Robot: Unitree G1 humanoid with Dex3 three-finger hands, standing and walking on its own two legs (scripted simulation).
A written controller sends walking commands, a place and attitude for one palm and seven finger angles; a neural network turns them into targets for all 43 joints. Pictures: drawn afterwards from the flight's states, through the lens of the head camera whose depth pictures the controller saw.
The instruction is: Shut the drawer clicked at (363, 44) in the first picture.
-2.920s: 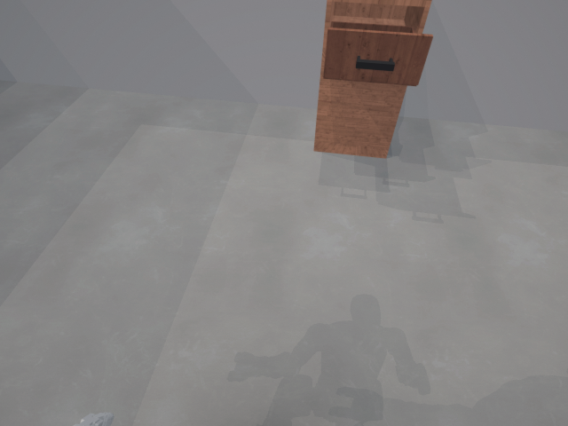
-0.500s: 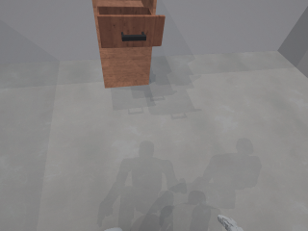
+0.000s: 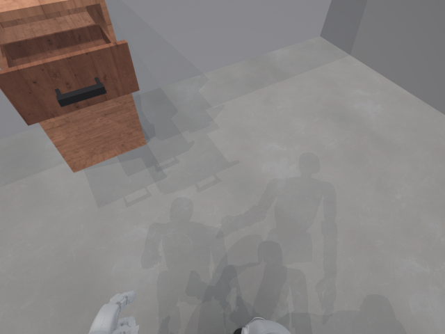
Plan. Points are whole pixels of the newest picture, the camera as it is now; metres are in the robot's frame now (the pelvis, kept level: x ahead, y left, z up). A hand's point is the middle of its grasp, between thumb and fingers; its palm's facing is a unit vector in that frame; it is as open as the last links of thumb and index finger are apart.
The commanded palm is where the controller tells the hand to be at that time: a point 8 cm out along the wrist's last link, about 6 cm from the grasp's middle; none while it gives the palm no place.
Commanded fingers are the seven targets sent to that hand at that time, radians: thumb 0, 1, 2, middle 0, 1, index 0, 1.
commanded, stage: walk to a spot facing it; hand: left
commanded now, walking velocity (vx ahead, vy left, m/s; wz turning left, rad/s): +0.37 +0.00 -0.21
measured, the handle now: (80, 90) +0.78 +0.43 -0.06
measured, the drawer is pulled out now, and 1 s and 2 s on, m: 0.30 0.30 0.30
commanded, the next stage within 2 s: turn to face it in 0.62 s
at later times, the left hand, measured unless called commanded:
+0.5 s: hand (111, 290) +0.23 +0.23 -0.16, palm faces -0.07 -0.98 -0.16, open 7.4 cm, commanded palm none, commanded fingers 0.00 0.90 0.90 -0.20 -0.30 -0.20 -0.30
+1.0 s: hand (190, 168) +0.54 +0.08 -0.14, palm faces -0.28 -0.94 -0.19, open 7.4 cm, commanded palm none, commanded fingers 0.00 0.90 0.90 -0.20 -0.30 -0.20 -0.30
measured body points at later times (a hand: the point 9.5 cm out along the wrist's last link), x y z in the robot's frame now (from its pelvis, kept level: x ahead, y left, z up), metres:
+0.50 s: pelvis +0.21 +0.04 +0.02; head +0.22 +0.07 +0.47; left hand +0.24 +0.29 -0.14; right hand +0.24 -0.20 -0.11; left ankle +0.22 +0.14 -0.72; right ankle +0.16 -0.08 -0.62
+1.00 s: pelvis +0.37 -0.04 +0.01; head +0.39 -0.06 +0.46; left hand +0.56 +0.13 -0.13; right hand +0.30 -0.26 -0.15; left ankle +0.39 +0.09 -0.65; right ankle +0.42 -0.15 -0.72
